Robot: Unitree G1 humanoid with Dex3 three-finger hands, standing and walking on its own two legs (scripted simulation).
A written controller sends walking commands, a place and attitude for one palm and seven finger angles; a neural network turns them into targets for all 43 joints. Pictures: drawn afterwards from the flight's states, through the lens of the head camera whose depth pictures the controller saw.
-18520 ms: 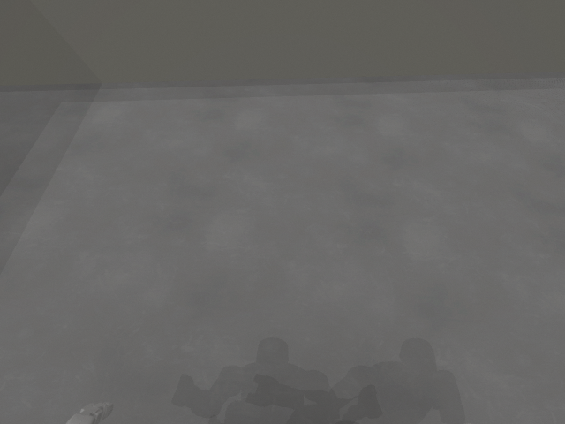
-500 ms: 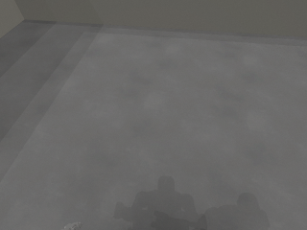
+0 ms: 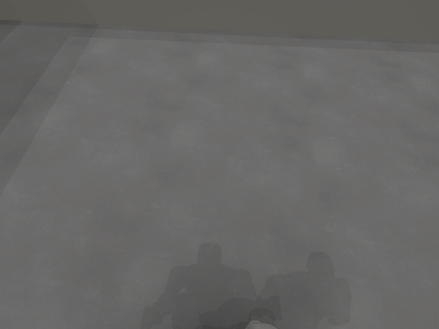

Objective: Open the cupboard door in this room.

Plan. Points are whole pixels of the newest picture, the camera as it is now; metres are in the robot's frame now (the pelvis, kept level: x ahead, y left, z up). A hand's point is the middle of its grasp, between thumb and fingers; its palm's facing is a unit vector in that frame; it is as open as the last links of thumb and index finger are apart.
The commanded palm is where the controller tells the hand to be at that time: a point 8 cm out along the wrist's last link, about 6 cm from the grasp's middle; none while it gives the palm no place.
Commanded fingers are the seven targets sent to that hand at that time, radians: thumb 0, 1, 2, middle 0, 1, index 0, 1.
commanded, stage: turn or walk to find it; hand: left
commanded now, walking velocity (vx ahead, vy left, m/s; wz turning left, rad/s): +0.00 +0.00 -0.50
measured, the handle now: out of the picture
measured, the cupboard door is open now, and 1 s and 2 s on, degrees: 0 0 0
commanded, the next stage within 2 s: none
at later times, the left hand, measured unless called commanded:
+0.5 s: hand out of the picture +0.12 +0.13 -0.15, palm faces -0.25 -0.93 -0.27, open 7.4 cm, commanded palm none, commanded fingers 0.00 0.90 0.90 -0.20 -0.30 -0.20 -0.30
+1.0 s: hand (154, 316) +0.16 +0.15 -0.16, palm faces -0.46 -0.86 -0.23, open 7.4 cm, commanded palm none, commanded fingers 0.00 0.90 0.90 -0.20 -0.30 -0.20 -0.30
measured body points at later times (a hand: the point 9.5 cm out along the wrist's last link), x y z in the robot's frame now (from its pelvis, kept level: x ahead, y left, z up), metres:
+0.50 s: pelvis -0.02 -0.04 +0.00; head +0.02 -0.08 +0.45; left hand +0.13 +0.18 -0.13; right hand -0.03 -0.32 -0.15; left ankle +0.00 +0.11 -0.66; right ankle -0.04 -0.14 -0.73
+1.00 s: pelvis -0.02 -0.01 +0.01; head +0.02 -0.01 +0.46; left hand +0.18 +0.19 -0.14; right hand -0.09 -0.25 -0.13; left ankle +0.03 +0.09 -0.73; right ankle -0.11 -0.12 -0.66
